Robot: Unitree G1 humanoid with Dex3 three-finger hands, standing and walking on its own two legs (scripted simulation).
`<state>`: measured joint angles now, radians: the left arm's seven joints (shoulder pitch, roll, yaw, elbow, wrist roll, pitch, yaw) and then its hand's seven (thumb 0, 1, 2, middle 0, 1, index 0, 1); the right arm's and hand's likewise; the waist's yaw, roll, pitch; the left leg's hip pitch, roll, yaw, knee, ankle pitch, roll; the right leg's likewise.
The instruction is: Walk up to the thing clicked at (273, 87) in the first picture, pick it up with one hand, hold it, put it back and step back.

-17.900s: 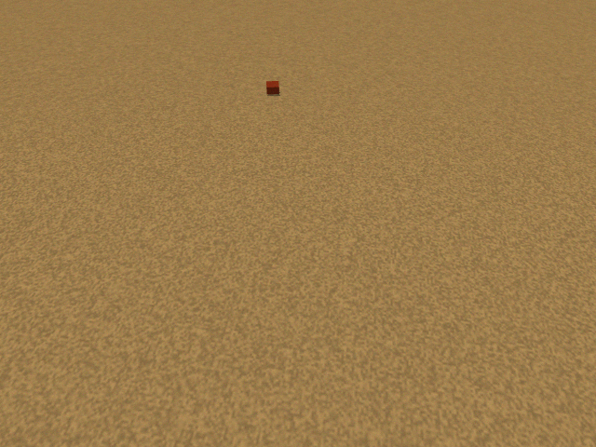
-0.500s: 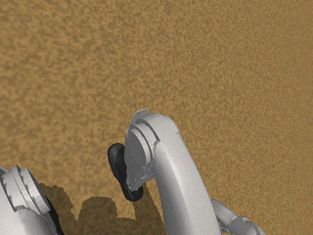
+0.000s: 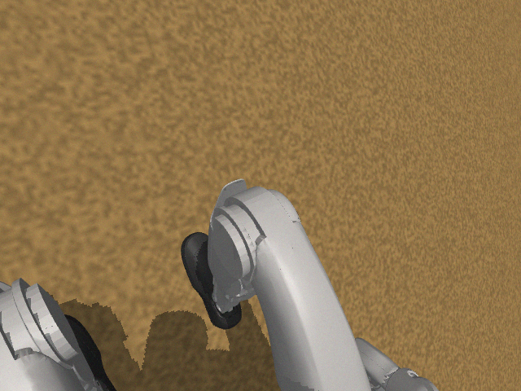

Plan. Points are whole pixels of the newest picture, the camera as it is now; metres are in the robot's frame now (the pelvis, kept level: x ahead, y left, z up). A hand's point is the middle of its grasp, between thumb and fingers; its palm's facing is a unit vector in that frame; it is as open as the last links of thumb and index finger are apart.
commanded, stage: close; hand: left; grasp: from above
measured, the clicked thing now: out of the picture +0.47 +0.35 -0.29
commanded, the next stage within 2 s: settle in 0.28 s
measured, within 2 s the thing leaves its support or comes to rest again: leaves its support in 0.68 s
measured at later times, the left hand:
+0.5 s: hand out of the picture +0.45 +0.34 -0.26, palm faces -0.41 -0.18 -0.89, open 10.3 cm
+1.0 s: hand out of the picture +0.46 +0.36 -0.20, palm faces -0.38 -0.16 -0.91, open 10.3 cm
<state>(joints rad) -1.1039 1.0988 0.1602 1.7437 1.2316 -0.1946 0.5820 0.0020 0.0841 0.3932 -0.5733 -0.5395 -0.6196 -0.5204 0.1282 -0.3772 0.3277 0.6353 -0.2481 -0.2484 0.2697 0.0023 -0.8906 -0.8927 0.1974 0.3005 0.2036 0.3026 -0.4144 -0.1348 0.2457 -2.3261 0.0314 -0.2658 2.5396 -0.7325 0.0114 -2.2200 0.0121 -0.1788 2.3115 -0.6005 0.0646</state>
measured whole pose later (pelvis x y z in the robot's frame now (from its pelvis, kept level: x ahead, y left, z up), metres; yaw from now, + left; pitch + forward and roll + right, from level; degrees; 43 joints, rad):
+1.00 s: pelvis +0.01 +0.00 +0.01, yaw +2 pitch +32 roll -14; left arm -1.00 0.93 0.15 1.49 1.19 -0.12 0.44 0.01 -0.02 0.39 -0.70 -0.45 -0.75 -0.42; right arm 0.19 -0.37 0.20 0.65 -0.20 -0.18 0.28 0.00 -0.90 -0.89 0.20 0.30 0.20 0.30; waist -0.33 -0.04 0.09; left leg -2.34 0.02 -0.22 2.49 -0.73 0.01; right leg -2.24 -0.01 -0.15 2.30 -0.62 0.05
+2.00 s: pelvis +0.00 +0.00 +0.09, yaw +10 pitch +35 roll -7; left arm -0.75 0.67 0.04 1.01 1.08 -0.10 0.11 -0.01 0.01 0.45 -0.65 -0.51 -0.70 -0.48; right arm 0.20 -0.31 -0.01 0.65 -0.04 0.03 0.11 0.01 -0.91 -0.90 0.20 0.30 0.21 0.30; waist -0.15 0.06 -0.15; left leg -2.12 0.01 -0.09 2.17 -0.66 0.03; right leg -2.07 -0.05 -0.05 2.07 -0.61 0.04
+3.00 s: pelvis +0.05 +0.00 +0.39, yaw +12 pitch +13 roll -1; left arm -0.39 0.37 -0.17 0.90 0.96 0.08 0.18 -0.01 0.00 0.46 -0.66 -0.50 -0.72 -0.46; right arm 0.25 -0.24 -0.03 0.76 0.04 -0.02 -0.06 0.01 -0.89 -0.89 0.20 0.30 0.21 0.30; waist -0.06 0.04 -0.11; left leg -0.81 0.05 0.01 1.03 -0.45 0.00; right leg -0.81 -0.02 -0.01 0.98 -0.39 0.03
